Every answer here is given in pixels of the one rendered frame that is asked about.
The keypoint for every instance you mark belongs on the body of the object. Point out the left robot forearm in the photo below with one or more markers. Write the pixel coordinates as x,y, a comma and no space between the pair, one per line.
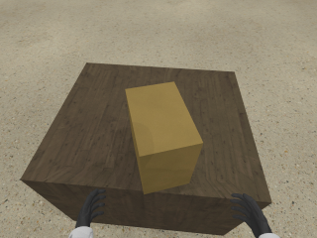
81,232

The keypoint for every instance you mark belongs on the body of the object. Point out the left robot hand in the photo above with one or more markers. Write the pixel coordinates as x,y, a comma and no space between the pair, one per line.
86,213

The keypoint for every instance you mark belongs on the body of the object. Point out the carton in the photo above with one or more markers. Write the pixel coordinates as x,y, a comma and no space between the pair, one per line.
166,141

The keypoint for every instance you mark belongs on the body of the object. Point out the pedestal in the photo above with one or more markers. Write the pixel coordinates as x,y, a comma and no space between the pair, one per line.
90,145

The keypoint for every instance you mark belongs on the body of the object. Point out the right robot hand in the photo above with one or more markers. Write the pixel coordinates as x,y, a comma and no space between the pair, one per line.
254,215

